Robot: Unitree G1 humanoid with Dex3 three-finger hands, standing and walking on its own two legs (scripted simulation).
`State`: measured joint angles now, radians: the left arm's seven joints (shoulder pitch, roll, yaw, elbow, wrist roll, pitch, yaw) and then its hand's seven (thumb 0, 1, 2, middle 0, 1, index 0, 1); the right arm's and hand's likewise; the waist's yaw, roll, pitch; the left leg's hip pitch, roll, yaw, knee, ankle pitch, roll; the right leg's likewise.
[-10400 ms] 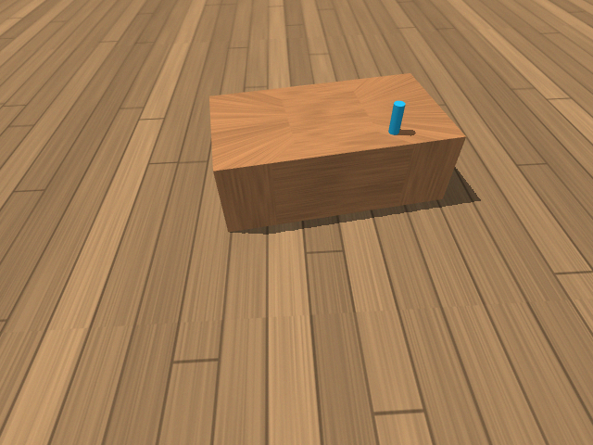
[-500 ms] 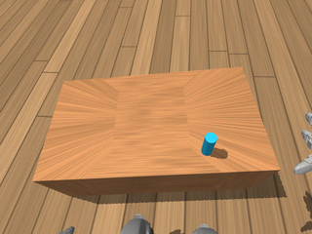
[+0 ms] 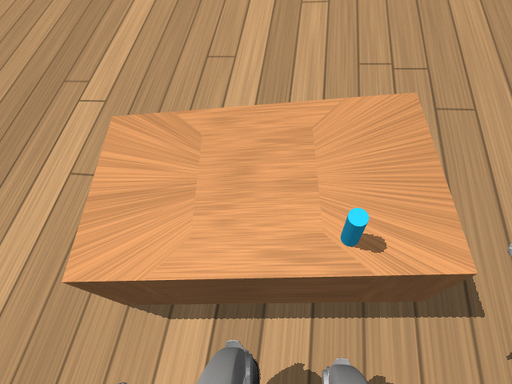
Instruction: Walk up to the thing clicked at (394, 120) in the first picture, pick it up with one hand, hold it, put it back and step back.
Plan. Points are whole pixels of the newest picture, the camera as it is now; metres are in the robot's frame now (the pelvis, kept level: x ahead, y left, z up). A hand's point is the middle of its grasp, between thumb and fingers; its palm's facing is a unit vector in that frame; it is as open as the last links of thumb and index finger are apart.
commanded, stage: go down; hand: right
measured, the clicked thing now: (353, 228) +0.47 -0.15 -0.28
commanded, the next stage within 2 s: approach in 0.36 s
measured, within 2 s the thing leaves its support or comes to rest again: neither
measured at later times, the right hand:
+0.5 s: hand out of the picture +0.41 -0.34 +0.01, palm faces +0.08 +0.99 -0.09, open 17.5 cm
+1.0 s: hand (425, 224) +0.45 -0.28 -0.20, palm faces -0.02 +1.00 +0.02, open 17.6 cm
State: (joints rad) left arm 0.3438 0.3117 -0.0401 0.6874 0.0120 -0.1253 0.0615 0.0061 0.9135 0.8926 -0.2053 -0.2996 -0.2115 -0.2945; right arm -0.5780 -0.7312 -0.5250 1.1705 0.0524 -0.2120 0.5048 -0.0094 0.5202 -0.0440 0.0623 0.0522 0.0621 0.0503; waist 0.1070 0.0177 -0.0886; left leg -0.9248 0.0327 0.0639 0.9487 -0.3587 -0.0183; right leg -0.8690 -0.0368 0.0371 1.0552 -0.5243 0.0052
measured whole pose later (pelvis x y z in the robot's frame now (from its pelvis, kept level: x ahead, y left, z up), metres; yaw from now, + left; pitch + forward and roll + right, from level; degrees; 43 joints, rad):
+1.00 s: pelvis -0.05 +0.00 -0.20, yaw +2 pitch +36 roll +6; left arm 0.18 0.31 -0.11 0.62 0.08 -0.15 0.00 0.00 0.91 0.90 -0.20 -0.29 -0.20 -0.29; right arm -0.88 -0.74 -0.68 1.22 0.14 -0.58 0.62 -0.01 0.58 -0.03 0.07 0.05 0.07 0.05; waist 0.21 0.00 -0.13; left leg -1.83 0.06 0.07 1.76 -0.55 -0.02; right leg -1.77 -0.01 0.09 1.91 -0.77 0.01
